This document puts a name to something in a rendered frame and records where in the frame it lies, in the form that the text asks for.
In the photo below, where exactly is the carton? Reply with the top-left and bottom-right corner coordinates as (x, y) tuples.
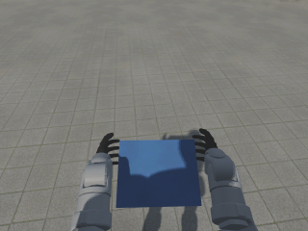
(115, 140), (202, 208)

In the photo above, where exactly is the robot right forearm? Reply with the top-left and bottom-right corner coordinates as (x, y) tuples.
(204, 147), (258, 231)

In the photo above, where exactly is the left robot hand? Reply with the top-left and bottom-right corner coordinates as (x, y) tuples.
(96, 133), (120, 165)

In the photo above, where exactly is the robot left forearm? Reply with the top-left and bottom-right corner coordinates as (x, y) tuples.
(69, 152), (113, 231)

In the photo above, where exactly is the right robot hand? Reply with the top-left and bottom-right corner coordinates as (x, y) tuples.
(192, 128), (218, 162)

